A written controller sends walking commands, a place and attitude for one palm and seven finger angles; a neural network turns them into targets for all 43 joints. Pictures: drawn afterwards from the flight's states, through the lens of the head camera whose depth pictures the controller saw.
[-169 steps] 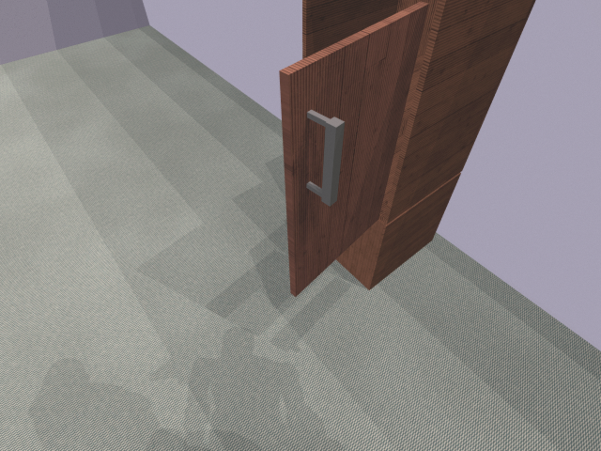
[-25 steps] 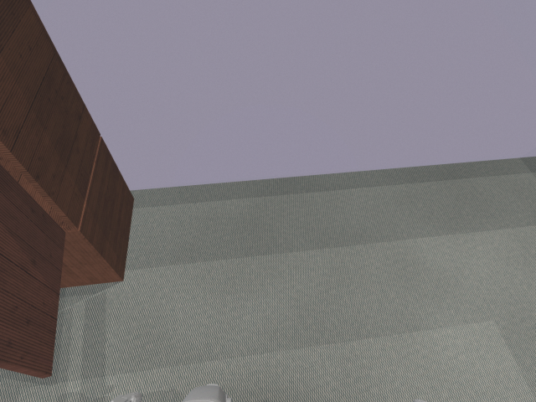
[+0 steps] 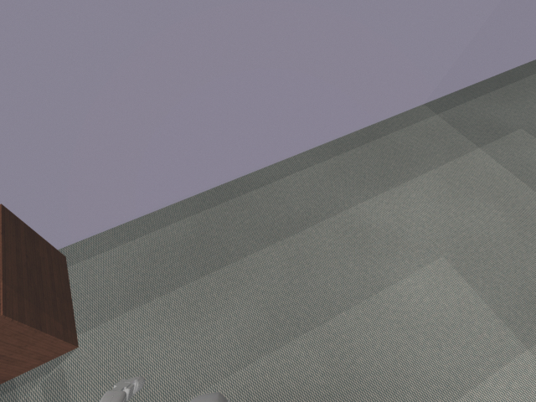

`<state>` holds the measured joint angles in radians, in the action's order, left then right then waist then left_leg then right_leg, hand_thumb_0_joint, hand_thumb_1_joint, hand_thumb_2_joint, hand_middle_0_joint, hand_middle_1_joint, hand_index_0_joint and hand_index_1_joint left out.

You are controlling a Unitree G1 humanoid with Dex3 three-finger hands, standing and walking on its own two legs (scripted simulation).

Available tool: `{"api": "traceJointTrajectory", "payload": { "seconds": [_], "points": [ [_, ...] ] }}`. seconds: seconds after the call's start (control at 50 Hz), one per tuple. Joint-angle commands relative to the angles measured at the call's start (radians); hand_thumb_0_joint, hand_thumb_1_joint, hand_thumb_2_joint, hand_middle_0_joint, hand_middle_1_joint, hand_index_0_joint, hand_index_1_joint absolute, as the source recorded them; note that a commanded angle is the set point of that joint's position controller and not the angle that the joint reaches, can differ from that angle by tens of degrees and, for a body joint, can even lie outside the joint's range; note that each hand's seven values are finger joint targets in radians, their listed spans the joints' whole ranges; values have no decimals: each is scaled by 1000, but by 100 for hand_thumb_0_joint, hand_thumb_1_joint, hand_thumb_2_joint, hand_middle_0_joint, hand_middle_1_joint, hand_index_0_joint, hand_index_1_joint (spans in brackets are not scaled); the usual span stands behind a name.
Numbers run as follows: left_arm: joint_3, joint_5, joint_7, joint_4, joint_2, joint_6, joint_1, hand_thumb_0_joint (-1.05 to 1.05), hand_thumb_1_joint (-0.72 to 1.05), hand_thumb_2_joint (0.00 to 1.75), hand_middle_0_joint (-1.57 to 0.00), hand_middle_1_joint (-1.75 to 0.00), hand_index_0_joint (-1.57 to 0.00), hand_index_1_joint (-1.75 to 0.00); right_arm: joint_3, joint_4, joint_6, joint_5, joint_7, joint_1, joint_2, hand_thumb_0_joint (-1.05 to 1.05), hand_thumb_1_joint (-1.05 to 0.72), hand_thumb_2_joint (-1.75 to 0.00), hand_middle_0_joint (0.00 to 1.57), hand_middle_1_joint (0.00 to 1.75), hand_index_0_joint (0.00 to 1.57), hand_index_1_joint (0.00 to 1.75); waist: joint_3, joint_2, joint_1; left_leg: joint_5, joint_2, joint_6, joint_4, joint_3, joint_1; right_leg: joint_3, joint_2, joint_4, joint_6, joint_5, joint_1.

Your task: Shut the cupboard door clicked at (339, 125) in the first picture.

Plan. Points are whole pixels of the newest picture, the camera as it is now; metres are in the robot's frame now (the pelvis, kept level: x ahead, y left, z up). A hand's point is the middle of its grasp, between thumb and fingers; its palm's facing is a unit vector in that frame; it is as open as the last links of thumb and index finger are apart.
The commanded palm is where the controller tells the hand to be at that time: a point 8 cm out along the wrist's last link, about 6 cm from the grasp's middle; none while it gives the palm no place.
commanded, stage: walk around to get in front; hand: left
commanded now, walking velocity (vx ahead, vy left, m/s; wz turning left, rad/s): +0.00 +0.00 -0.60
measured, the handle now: out of the picture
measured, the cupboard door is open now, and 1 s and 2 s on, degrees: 98 98 98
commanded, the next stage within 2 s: none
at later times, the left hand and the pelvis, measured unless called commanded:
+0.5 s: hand (156, 379) +0.17 +0.21 -0.16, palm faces -0.25 -0.95 -0.19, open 7.4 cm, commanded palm none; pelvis +0.03 +0.03 +0.02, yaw -18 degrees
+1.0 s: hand (217, 353) +0.21 +0.11 -0.14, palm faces -0.52 -0.82 -0.22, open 7.4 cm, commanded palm none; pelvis +0.05 -0.02 +0.02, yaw -34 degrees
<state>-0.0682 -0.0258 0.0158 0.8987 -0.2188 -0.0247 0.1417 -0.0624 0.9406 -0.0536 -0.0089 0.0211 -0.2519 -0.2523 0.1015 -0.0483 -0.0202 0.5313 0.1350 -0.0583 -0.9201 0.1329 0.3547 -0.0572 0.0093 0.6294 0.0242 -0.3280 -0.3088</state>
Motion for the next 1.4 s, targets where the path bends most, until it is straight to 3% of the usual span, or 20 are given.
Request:
{"api": "traceJointTrajectory", "payload": {
  "seconds": [0.0, 0.24, 0.26, 0.28, 0.32, 0.4, 0.56, 0.64, 0.66, 0.7, 0.72, 0.78, 1.02, 1.08, 1.1, 1.12, 1.14, 1.2, 1.26, 1.38],
  "points": [
    [-50, 6, -37, -42, -203, 10, 57, 0, 90, 90, -20, -30, -20, -30, -20, -112, 20, -1, -1, 82, -82, 0, -90, -90, 20, 30, 20, 30, -110, 281, 51, -75, -10, -20, -239, -129, 251, 342, 250, -289, 162, 390, 194],
    [-50, 6, -23, -53, -203, 6, 14, 0, 90, 90, -20, -30, -20, -30, -12, -86, 49, 9, 14, -8, -56, 0, -90, -90, 20, 30, 20, 30, -157, 197, -13, -251, -114, -13, 370, -88, -115, 371, 156, -161, 105, 454, 45],
    [-43, 13, -22, -62, -165, 2, 6, 0, 90, 90, -20, -30, -20, -30, -16, -70, 60, 5, 19, -54, -91, 0, -90, -90, 20, 30, 20, 30, -176, 118, -34, -336, -53, 6, 513, -134, -261, 331, 97, -89, 55, 349, -58],
    [-30, 24, -15, -79, -95, -4, 45, 0, 90, 90, -20, -30, -20, -30, -32, -74, 72, -12, 23, -76, -192, 0, -90, -90, 20, 30, 20, 30, -199, -182, -29, -418, 205, 94, 618, -417, -375, 199, -52, 99, -18, -8, -234],
    [-35, 8, -7, -97, -121, -5, 5, 0, 90, 90, -20, -30, -20, -30, -33, -102, 61, -27, 28, -80, -226, 0, -90, -90, 20, 30, 20, 30, -157, -161, -38, -560, 383, 247, 629, -493, -230, 142, -14, 499, -50, -299, -252],
    [-44, -1, 18, -50, -99, -18, 48, 0, 90, 90, -20, -30, -20, -30, -2, -135, 71, -22, 33, 50, -127, 0, -90, -90, 20, 30, 20, 30, -94, -146, 37, -686, 200, 163, 591, -177, -209, 87, 24, 601, -84, -101, -285],
    [-18, 3, 26, -81, -54, -12, -40, 0, 90, 90, -20, -30, -20, -30, -29, -73, 63, -22, 18, -78, -156, 0, -90, -90, 20, 30, 20, 30, -135, -170, -30, -799, 212, 160, 514, -38, -302, -39, 12, 186, -70, -111, -145],
    [-25, 2, 22, -67, -76, -3, 15, 0, 90, 90, -20, -30, -20, -30, -39, -73, 54, -19, 9, -50, -170, 0, -90, -90, 20, 30, 20, 30, -137, -152, 7, -684, 217, 113, 427, 1, -216, -64, -3, -57, -34, 25, 32],
    [-32, 0, 17, -49, -107, 1, 80, 0, 90, 90, -20, -30, -20, -30, -40, -82, 52, -12, 6, -30, -168, 0, -90, -90, 20, 30, 20, 30, -153, -95, 47, -602, 191, 75, 331, 27, -133, -36, 16, -168, -14, 149, 163],
    [-72, -2, -13, -13, -297, 20, 208, 0, 90, 90, -20, -30, -20, -30, -10, -152, 40, -3, -4, 51, -54, 0, -90, -90, 20, 30, 20, 30, -167, 391, 123, 136, -40, -27, -116, 55, 246, 487, 410, -298, 171, 627, 333],
    [-68, 9, -26, -9, -293, 16, 218, 0, 90, 90, -20, -30, -20, -30, -8, -146, 26, 0, 6, 64, -80, 0, -90, -90, 20, 30, 20, 30, -170, 312, 125, 116, -22, -12, -213, -94, 264, 459, 411, -300, 220, 530, 295],
    [-47, 10, -31, -45, -192, 13, 51, 0, 90, 90, -20, -30, -20, -30, -19, -118, 18, -12, -10, 79, -89, 0, -90, -90, 20, 30, 20, 30, -75, 289, 53, -97, -3, -24, -235, -121, 281, 367, 254, -367, 156, 85, 159],
    [-57, -1, -2, -3, -204, 53, 139, 0, 90, 90, -20, -30, -20, -30, -18, -143, 77, -8, -25, 147, -56, 0, -90, -90, 20, 30, 20, 30, -73, 207, 70, -123, -95, -18, 199, -87, 138, 450, 203, -361, 188, -18, 174],
    [-52, 7, 1, -15, -175, 52, 69, 0, 90, 90, -20, -30, -20, -30, -18, -95, 102, -6, -10, 2, -76, 0, -90, -90, 20, 30, 20, 30, -101, 144, -17, -257, -115, -5, 479, -70, -250, 390, 120, -227, 118, -18, -67],
    [-38, 11, 7, -28, -108, 52, 64, 0, 90, 90, -20, -30, -20, -30, -32, -62, 111, -12, 4, -109, -143, 0, -90, -90, 20, 30, 20, 30, -151, -48, -67, -139, 24, 26, 578, -223, -455, 295, 13, -43, 65, -77, -232],
    [-26, 22, 17, -58, -51, 53, 50, 0, 90, 90, -20, -30, -20, -30, -55, -43, 115, -34, 11, -242, -255, 0, -90, -90, 20, 30, 20, 30, -198, -348, -121, 56, 332, 131, 696, -597, -549, 90, -105, 310, -4, -288, -418],
    [-32, 5, 20, -82, -91, 56, -21, 0, 90, 90, -20, -30, -20, -30, -47, -45, 107, -32, 15, -252, -249, 0, -90, -90, 20, 30, 20, 30, -128, -199, -127, 106, 413, 194, 757, -657, -437, 132, -15, 470, 1, -252, -456],
    [-41, -16, 45, -30, -82, 51, 23, 0, 90, 90, -20, -30, -20, -30, -7, -92, 117, -27, 6, -71, -120, 0, -90, -90, 20, 30, 20, 30, 2, -93, -16, -108, 270, 140, 745, -355, -247, 94, 72, 613, -20, -15, -446],
    [-23, -11, 49, -21, -23, 35, 34, 0, 90, 90, -20, -30, -20, -30, 13, -43, 138, -20, 15, -157, -64, 0, -90, -90, 20, 30, 20, 30, -40, -107, -7, -624, 178, 72, 670, -111, -342, 57, 55, 635, -35, 92, -467],
    [0, -8, 55, -54, 15, 26, -88, 0, 90, 90, -20, -30, -20, -30, 16, 14, 139, -22, 14, -249, -56, 0, -90, -90, 20, 30, 20, 30, -32, -94, -26, -743, 176, 113, 660, 30, -403, -15, 62, 421, -28, 178, -486]
  ]
}}
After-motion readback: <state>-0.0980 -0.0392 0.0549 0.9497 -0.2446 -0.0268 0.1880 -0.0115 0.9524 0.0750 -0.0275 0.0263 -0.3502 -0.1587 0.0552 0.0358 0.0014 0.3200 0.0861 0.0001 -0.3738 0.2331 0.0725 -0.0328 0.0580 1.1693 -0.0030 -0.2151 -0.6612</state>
